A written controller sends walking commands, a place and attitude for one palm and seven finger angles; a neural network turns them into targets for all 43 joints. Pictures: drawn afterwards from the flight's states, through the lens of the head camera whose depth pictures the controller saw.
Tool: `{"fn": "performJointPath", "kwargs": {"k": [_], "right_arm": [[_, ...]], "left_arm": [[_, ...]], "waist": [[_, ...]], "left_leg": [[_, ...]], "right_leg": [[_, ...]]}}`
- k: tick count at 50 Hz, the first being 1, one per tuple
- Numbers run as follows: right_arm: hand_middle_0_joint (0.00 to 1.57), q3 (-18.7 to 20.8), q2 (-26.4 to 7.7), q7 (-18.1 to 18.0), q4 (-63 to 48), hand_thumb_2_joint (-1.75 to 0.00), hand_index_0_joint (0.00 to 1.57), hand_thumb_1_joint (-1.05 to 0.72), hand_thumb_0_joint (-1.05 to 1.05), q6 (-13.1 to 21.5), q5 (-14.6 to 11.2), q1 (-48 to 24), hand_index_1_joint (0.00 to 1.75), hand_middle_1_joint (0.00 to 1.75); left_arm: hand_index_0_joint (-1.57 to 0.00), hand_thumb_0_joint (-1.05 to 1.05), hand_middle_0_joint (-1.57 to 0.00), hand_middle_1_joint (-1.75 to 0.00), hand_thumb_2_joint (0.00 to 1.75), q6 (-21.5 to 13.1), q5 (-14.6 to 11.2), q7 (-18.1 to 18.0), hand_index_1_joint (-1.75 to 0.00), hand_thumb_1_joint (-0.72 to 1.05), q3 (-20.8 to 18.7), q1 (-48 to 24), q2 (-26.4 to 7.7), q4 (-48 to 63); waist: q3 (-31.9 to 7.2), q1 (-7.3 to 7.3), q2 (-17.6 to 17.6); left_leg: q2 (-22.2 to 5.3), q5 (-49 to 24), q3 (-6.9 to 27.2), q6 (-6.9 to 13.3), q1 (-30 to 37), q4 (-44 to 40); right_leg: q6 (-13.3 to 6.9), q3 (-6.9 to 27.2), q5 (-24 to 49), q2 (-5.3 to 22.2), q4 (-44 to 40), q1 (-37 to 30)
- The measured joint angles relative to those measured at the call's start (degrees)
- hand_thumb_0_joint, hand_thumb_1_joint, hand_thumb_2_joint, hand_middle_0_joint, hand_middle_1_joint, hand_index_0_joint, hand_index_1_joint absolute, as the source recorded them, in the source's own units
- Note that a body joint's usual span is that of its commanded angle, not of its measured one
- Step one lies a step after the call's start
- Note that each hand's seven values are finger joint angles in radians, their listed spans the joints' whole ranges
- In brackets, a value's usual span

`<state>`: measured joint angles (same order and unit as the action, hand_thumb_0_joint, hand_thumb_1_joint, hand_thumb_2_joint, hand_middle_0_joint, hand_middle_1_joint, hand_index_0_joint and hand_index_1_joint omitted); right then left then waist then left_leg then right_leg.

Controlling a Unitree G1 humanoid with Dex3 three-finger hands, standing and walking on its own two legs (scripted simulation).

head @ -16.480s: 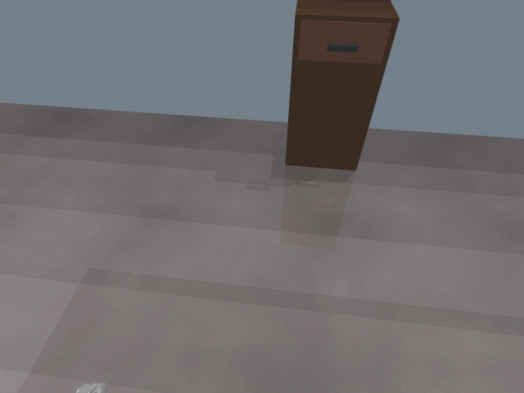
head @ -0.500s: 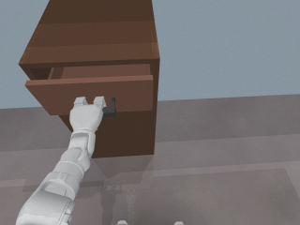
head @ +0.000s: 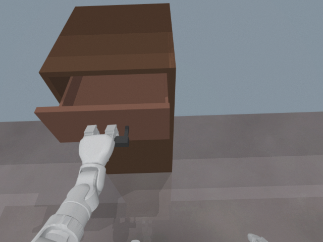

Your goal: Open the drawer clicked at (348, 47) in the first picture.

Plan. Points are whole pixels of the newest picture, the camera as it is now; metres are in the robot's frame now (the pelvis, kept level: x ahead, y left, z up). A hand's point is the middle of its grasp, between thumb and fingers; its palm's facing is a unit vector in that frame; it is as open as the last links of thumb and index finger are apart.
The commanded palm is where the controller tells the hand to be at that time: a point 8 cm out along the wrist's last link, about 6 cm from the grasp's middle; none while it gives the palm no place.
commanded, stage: pull the drawer open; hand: left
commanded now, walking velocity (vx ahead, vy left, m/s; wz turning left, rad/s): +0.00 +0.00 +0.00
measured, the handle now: (107, 135) +0.41 +0.17 -0.01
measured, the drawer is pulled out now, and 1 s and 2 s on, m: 0.14 0.25 0.30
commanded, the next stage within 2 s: open the thumb to release the handle in 1.64 s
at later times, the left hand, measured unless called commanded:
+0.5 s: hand (101, 173) +0.30 +0.18 -0.03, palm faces -0.01 -0.06 -1.00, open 5.6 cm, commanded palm +0.27 +0.17 +0.02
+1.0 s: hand (98, 194) +0.25 +0.17 -0.03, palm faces +0.00 -0.11 -0.99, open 5.7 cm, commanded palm +0.21 +0.18 +0.02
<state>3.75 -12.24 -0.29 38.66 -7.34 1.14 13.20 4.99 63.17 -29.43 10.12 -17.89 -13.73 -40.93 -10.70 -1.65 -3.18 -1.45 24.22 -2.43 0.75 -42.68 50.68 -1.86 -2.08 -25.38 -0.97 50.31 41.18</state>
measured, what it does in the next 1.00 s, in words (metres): stands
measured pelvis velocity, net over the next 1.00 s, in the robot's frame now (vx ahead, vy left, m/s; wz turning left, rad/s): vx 0.00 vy -0.01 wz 0.00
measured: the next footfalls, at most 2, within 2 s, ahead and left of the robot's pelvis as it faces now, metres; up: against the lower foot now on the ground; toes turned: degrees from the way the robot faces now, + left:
none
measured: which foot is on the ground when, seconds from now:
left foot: down 0.00-1.00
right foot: down 0.00-1.00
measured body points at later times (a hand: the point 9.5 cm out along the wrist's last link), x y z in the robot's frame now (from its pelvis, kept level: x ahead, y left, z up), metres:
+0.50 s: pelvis -0.01 -0.01 +0.00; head +0.04 -0.03 +0.45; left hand +0.30 +0.18 +0.02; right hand +0.14 -0.25 -0.13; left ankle +0.00 +0.11 -0.69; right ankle -0.02 -0.10 -0.69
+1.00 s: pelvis +0.00 -0.01 +0.00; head +0.04 -0.04 +0.45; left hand +0.24 +0.17 +0.02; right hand +0.19 -0.24 -0.11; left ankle +0.00 +0.11 -0.69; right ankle -0.02 -0.10 -0.69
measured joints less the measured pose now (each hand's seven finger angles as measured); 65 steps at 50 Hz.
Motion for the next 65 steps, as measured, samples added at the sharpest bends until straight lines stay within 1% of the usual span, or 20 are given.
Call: {"fn": "performJointPath", "kwargs": {"k": [5, 13, 20, 29, 40, 46, 57, 65], "right_arm": [[0.2, -0.09, -0.05, -0.13, -0.38, -0.9, 0.2, -0.91, 0.01, 0.52, -0.13, -0.23, 0.3, 0.3], [0.2, -0.25, -0.36, -0.37, -0.69, -0.9, 0.2, -0.91, 0.01, 1.17, -0.05, -0.74, 0.3, 0.3], [0.2, -0.41, -0.51, -0.31, -1.25, -0.9, 0.2, -0.91, 0.01, 1.39, -0.1, -1.65, 0.3, 0.3], [0.2, -0.86, -0.34, -0.23, -2.07, -0.9, 0.2, -0.91, 0.01, 1.49, -0.04, -2.85, 0.3, 0.3], [0.2, -1.44, -0.13, 0.53, -3.9, -0.9, 0.2, -0.91, 0.01, 1.02, 0.31, -3.73, 0.3, 0.3], [0.2, -1.64, -0.23, 0.77, -4.35, -0.9, 0.2, -0.91, 0.01, 0.85, 0.61, -4.54, 0.3, 0.3], [0.2, -2.17, 0.14, 1.74, -5.99, -0.9, 0.2, -0.91, 0.01, 0.84, 1.02, -5.99, 0.3, 0.3], [0.2, -2.65, 0.23, 1.65, -6.52, -0.9, 0.2, -0.91, 0.01, 0.87, 1.22, -6.58, 0.3, 0.3]], "left_arm": [[-0.41, 0.02, -0.31, -1.35, 0.82, -0.04, -0.44, 0.23, -1.35, 0.7, -0.07, 2.43, -0.09, 2.2], [-0.42, 0.02, -0.31, -1.35, 0.82, -0.39, -0.07, -0.19, -1.35, 0.7, 0.06, 6.32, -0.07, 5.93], [-0.42, 0.02, -0.3, -1.35, 0.82, 0.34, -0.23, -0.38, -1.35, 0.7, 0.74, 10.21, 0.08, 9.79], [-0.42, 0.03, -0.3, -1.35, 0.82, 1.16, -0.18, 0.11, -1.35, 0.7, 1.7, 13.82, 0.38, 13.78], [-0.42, 0.04, -0.29, -1.35, 0.81, 1.38, 0.01, 0.36, -1.35, 0.7, 2.07, 21.94, 0.23, 21.59], [-0.42, 0.04, -0.29, -1.35, 0.8, 0.8, 0.42, -0.09, -1.35, 0.69, 2.27, 26.22, 0.16, 25.47], [-0.42, 0.05, -0.29, -1.35, 0.8, 0.13, 0.72, -0.79, -1.35, 0.69, 2.5, 33.91, -0.24, 32.26], [-0.42, 0.05, -0.29, -1.35, 0.82, -0.52, 1.21, -1.41, -1.35, 0.68, 2.87, 36.7, -0.67, 34.66]], "waist": [[0.2, 0.12, 0.01], [0.3, 0.56, 0.21], [0.5, 0.89, 0.16], [0.66, 1.7, 0.18], [0.6, 2.0, 0.33], [0.65, 2.52, 0.43], [0.64, 3.06, 0.46], [0.89, 3.81, 0.4]], "left_leg": [[-0.05, -0.31, -0.17, -0.13, 0.59, -0.28], [-0.04, -0.42, -0.12, -0.34, 0.95, -0.14], [-0.01, -0.32, -0.17, -0.42, 1.67, -0.15], [0.14, -0.15, -0.08, -0.53, 2.33, -0.1], [0.0, 0.53, -0.09, -0.74, 3.53, -0.04], [0.02, 0.99, -0.14, -0.79, 3.7, 0.41], [-0.05, 1.81, -0.14, -0.97, 3.22, 1.95], [0.02, 2.08, 0.17, -1.13, 2.48, 3.15]], "right_leg": [[-0.13, 0.18, 0.18, -0.05, 0.08, -0.35], [-0.35, 0.14, 0.07, -0.04, 0.56, -0.57], [-0.42, 0.2, -0.13, -0.02, 0.77, -1.17], [-0.52, 0.13, -0.5, 0.11, 1.09, -1.76], [-0.67, 0.19, -1.15, -0.06, 1.16, -2.91], [-0.7, 0.25, -1.66, -0.04, 1.75, -3.0], [-0.88, 0.28, -2.58, -0.08, 3.48, -2.42], [-1.08, -0.02, -3.07, 0.01, 4.83, -1.73]]}}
